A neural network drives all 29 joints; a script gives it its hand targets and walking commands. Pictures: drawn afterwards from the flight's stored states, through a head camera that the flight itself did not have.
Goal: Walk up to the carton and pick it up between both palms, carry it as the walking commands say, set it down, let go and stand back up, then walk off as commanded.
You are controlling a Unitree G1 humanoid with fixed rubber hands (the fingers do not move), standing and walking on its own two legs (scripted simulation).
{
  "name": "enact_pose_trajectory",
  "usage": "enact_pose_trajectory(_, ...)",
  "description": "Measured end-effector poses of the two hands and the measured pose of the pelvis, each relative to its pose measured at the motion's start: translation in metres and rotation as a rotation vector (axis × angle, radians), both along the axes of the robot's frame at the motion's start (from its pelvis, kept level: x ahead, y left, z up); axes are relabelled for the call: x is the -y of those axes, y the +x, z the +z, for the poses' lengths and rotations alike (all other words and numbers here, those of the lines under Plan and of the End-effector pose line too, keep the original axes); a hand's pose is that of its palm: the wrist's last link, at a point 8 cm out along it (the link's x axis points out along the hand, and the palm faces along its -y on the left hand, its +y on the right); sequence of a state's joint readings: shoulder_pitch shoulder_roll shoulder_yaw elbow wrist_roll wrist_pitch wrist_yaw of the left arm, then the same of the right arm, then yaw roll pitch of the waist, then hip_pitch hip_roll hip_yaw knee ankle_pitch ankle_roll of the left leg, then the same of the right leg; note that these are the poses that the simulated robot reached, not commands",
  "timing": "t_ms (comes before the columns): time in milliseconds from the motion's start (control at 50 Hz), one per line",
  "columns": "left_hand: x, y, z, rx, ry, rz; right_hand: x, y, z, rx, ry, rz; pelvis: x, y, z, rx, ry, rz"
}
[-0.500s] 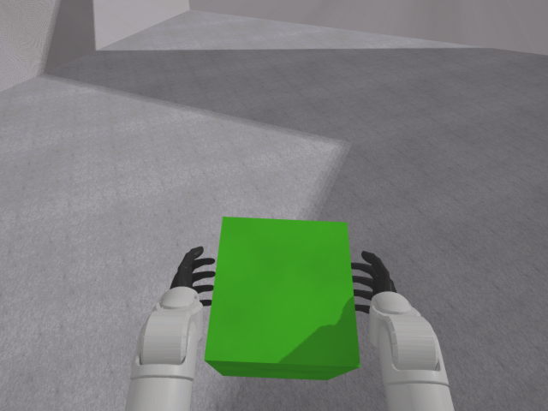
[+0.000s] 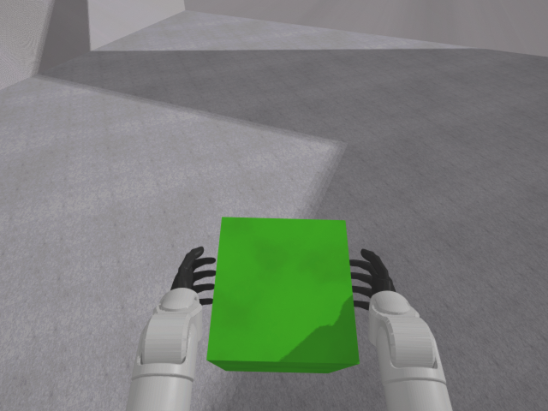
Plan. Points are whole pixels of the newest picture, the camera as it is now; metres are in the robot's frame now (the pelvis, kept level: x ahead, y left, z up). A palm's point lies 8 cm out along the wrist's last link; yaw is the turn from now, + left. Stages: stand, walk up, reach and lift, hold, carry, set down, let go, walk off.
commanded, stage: carry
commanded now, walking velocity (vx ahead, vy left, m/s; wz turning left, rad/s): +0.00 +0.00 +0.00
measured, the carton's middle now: (280, 302) +0.34 +0.00 -0.06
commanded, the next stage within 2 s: hold in 0.20 s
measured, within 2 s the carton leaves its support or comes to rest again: neither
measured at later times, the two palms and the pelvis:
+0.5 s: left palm (156, 327) +0.24 +0.17 +0.06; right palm (367, 305) +0.27 -0.12 +0.06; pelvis -0.01 +0.00 +0.01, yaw +8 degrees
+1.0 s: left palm (174, 298) +0.26 +0.14 +0.09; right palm (384, 274) +0.29 -0.14 +0.10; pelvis -0.03 -0.04 +0.01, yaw +10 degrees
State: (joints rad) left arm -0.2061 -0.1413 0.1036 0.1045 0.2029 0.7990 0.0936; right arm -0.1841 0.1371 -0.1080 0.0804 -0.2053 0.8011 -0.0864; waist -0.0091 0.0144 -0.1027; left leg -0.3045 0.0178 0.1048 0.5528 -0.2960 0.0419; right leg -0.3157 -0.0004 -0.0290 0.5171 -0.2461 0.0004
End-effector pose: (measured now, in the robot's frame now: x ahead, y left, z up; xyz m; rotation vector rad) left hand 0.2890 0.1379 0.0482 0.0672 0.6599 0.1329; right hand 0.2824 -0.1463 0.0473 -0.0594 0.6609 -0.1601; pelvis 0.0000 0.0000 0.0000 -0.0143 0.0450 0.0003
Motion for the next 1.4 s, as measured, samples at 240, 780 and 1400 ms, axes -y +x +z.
enact_pose_trajectory(240,-0.002,-0.005,0.001,-0.006,-0.011,0.012,-0.002,-0.003,0.002,-0.001,0.005,-0.017,-0.003,-0.006,0.000,-0.006,0.001,-0.004)
enact_pose_trajectory(780,0.011,-0.054,0.009,-0.030,-0.007,0.047,0.011,-0.026,0.010,-0.023,0.008,0.052,0.029,-0.047,0.005,0.214,0.034,0.155)
enact_pose_trajectory(1400,-0.001,-0.014,-0.015,-0.037,-0.053,0.014,0.004,0.007,-0.007,-0.062,-0.015,0.085,0.020,0.003,0.012,0.112,0.015,0.166)
